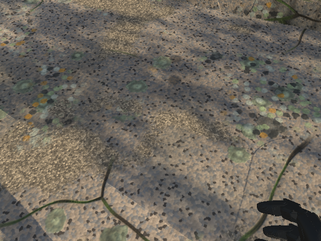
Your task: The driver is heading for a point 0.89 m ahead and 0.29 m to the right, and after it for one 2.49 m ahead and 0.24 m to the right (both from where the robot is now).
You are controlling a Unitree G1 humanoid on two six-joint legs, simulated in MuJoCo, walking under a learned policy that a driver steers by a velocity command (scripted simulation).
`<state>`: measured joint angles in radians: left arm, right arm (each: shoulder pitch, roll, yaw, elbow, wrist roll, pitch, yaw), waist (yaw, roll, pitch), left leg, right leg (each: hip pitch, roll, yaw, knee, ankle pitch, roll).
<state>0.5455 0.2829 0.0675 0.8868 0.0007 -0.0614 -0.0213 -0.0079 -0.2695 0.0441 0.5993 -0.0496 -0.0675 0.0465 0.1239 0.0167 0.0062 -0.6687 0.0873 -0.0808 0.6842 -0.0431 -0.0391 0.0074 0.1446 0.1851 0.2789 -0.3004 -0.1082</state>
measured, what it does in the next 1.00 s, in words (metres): walks ahead, turning right: left foot, then right foot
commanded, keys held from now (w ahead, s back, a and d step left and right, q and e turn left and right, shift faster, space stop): w+e+shift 0.80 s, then w+q+shift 0.20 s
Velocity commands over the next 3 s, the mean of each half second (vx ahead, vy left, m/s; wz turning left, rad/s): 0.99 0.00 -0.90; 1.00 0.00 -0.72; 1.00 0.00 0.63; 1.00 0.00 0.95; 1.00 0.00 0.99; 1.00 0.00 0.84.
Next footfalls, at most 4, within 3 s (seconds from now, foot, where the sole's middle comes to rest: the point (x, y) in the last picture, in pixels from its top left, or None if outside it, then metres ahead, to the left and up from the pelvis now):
0.10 left None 0.30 0.17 -0.78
0.54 right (221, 209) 0.64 -0.15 -0.78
0.96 left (251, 134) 1.07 -0.30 -0.78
1.36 right None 1.21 -0.71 -0.78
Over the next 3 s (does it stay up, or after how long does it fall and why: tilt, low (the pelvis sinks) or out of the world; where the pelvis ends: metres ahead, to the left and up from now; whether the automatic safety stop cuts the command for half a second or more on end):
stays up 2.51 -0.44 0.18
